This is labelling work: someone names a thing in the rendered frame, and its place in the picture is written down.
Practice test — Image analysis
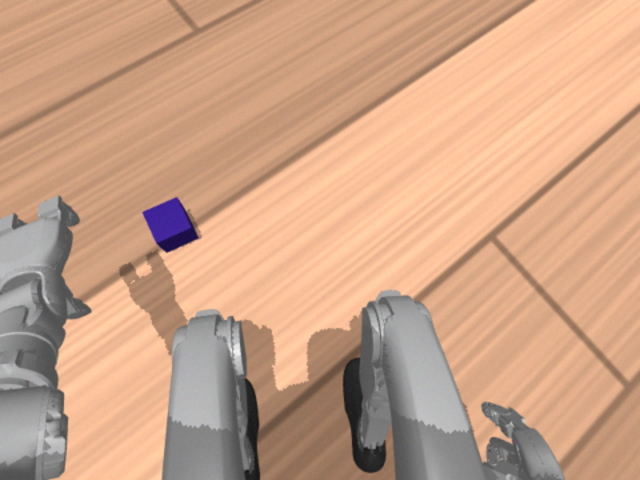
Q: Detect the left robot foot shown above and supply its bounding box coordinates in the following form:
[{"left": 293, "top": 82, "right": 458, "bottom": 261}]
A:
[{"left": 244, "top": 378, "right": 260, "bottom": 480}]

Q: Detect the right robot hand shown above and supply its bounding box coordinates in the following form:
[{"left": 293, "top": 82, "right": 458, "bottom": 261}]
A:
[{"left": 481, "top": 402, "right": 565, "bottom": 480}]

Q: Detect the left robot arm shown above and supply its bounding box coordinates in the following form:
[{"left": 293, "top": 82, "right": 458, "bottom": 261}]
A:
[{"left": 0, "top": 266, "right": 68, "bottom": 480}]

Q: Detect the right robot foot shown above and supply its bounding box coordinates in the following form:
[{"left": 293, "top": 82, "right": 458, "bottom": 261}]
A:
[{"left": 343, "top": 358, "right": 386, "bottom": 473}]

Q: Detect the cube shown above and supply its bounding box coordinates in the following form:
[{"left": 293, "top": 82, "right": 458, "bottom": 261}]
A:
[{"left": 142, "top": 197, "right": 199, "bottom": 253}]

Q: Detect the left robot hand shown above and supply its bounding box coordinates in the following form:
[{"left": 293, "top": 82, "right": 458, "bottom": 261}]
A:
[{"left": 0, "top": 195, "right": 92, "bottom": 319}]

